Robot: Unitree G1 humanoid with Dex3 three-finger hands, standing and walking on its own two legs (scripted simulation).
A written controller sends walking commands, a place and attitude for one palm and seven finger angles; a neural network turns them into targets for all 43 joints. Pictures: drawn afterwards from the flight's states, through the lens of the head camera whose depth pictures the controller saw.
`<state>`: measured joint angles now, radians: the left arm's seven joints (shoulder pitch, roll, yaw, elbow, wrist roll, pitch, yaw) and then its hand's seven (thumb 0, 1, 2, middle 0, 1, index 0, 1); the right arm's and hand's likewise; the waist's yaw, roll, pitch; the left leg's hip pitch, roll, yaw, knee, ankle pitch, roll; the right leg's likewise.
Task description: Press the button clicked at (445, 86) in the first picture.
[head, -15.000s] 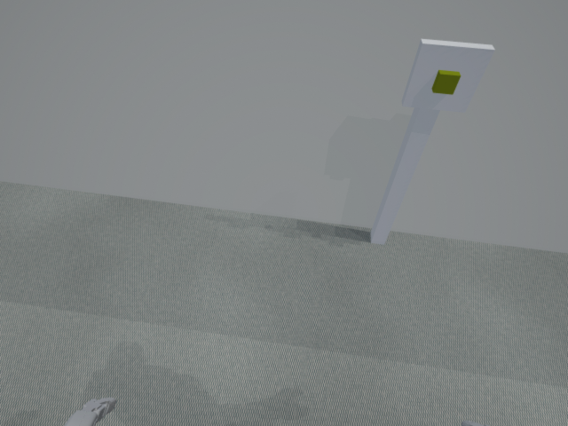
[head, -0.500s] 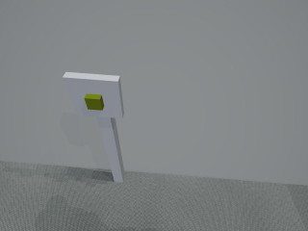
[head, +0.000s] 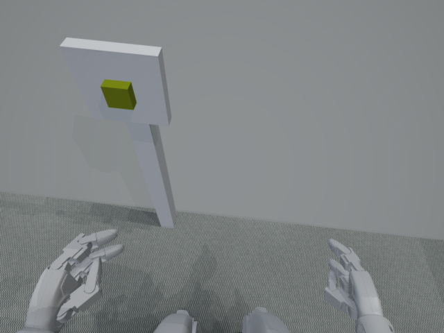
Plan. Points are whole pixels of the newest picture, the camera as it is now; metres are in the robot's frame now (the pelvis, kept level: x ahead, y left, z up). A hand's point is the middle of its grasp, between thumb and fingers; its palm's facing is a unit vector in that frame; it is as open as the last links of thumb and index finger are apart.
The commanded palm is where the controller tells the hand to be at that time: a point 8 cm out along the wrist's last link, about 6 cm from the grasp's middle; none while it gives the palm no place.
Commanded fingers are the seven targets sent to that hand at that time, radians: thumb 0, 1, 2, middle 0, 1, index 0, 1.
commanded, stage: raise the hand and make a fist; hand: left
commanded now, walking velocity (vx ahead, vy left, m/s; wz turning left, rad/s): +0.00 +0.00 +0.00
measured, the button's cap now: (120, 93) +0.54 +0.26 +0.09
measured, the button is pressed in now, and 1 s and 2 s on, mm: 0 0 0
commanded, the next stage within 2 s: aim a knuckle at the button in 1.64 s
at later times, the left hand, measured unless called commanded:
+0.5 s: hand (83, 267) +0.20 +0.22 +0.05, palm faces +0.07 -1.00 -0.05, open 3.1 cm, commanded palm +0.17 +0.27 +0.05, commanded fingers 0.00 0.90 0.90 -1.30 -1.50 -1.30 -1.50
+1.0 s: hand (82, 251) +0.22 +0.23 +0.07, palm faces -0.01 -1.00 -0.05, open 3.1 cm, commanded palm +0.20 +0.28 +0.08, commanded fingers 0.00 0.90 0.90 -1.30 -1.50 -1.30 -1.50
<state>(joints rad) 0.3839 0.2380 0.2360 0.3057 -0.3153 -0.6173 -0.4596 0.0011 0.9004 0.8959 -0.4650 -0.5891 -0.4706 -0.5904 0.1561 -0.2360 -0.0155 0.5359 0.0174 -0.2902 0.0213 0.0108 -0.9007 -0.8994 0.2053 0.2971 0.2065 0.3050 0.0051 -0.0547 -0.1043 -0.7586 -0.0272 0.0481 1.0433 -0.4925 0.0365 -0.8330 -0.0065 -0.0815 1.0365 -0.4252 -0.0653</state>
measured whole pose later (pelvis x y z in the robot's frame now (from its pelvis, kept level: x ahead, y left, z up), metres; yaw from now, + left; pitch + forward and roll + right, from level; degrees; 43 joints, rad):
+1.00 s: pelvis +0.01 +0.02 +0.01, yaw +1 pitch +12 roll -2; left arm 0.41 0.28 0.21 -0.04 -0.31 -0.32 -0.32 0.01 0.90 0.90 -1.30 -1.50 -1.30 -1.50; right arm 0.26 -0.24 0.04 0.49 0.04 -0.22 -0.04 0.01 -0.90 -0.90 0.20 0.30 0.21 0.31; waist 0.00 0.03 -0.13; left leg -0.71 -0.02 0.01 1.02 -0.52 0.06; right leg -0.75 0.00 -0.12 0.95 -0.41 -0.04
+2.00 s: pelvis +0.02 +0.00 +0.02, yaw +1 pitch +11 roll -1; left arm 0.13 0.30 0.23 0.15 -0.31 -0.30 -0.32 0.01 0.89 0.90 -1.30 -1.50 -1.31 -1.50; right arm 0.24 -0.26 0.04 0.55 0.04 -0.20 -0.06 0.01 -0.90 -0.90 0.20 0.30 0.21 0.30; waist -0.01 0.03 -0.10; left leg -0.67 -0.02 -0.01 0.97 -0.49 0.03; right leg -0.71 0.01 -0.13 0.91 -0.40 -0.06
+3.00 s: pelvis +0.01 +0.01 +0.01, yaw -1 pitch +18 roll -1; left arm -0.56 0.40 0.33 0.88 -0.20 -0.40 -0.30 0.01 0.90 0.90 -1.30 -1.50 -1.30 -1.50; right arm 0.31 -0.27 0.02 0.62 0.03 -0.02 -0.03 0.01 -0.90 -0.90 0.20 0.30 0.20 0.30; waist -0.09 0.01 -0.11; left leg -0.81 -0.01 0.04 1.00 -0.49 0.05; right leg -0.87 0.02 -0.08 0.95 -0.39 -0.05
